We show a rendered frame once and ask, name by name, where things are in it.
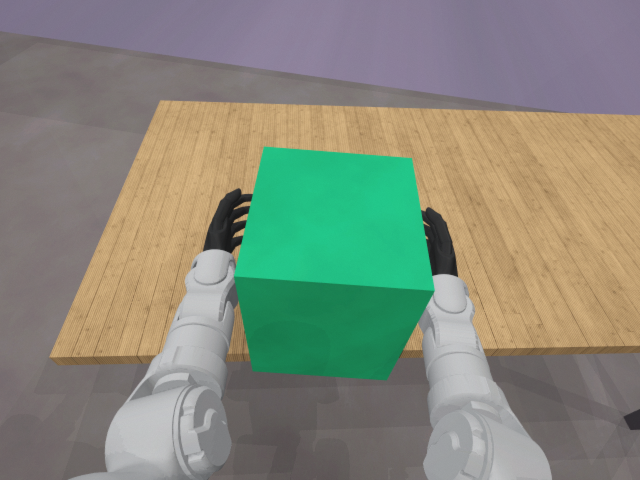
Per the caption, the robot left forearm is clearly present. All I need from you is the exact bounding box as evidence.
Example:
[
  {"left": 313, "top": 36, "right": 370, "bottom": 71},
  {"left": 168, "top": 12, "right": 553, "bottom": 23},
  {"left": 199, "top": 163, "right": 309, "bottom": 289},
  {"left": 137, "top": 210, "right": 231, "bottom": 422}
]
[{"left": 105, "top": 249, "right": 239, "bottom": 472}]

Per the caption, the robot left hand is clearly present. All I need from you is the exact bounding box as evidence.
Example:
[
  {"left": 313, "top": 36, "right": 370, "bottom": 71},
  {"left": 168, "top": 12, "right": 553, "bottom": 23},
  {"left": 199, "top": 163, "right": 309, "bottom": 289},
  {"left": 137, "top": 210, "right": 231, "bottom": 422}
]
[{"left": 203, "top": 188, "right": 253, "bottom": 253}]

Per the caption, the robot right hand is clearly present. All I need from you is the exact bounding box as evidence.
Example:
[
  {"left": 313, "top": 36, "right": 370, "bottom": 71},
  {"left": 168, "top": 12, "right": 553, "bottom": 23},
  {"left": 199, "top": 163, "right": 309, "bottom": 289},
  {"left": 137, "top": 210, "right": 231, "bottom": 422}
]
[{"left": 421, "top": 207, "right": 458, "bottom": 277}]

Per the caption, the robot left upper arm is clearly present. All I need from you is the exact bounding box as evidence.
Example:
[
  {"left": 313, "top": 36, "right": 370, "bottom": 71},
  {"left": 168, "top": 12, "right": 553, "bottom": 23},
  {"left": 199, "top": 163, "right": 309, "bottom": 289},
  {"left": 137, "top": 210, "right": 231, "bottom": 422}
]
[{"left": 68, "top": 384, "right": 232, "bottom": 480}]

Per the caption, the robot right upper arm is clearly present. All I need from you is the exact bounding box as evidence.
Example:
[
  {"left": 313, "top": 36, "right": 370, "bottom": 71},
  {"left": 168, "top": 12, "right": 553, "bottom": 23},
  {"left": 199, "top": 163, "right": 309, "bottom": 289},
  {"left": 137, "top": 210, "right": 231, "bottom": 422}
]
[{"left": 423, "top": 409, "right": 552, "bottom": 480}]

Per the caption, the table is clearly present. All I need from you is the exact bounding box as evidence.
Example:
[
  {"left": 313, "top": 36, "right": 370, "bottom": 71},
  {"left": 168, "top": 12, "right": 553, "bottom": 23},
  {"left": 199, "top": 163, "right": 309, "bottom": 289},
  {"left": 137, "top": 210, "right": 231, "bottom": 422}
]
[{"left": 49, "top": 100, "right": 640, "bottom": 430}]

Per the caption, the carton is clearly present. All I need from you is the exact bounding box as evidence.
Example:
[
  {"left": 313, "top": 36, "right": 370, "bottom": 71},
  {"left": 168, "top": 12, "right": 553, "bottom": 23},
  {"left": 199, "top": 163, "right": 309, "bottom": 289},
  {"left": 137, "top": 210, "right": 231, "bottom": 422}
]
[{"left": 234, "top": 147, "right": 435, "bottom": 380}]

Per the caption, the robot right forearm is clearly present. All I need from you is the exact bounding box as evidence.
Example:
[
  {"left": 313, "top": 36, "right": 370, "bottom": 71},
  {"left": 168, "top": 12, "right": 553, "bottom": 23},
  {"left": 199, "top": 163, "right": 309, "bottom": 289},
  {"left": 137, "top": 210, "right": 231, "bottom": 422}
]
[{"left": 418, "top": 274, "right": 532, "bottom": 439}]

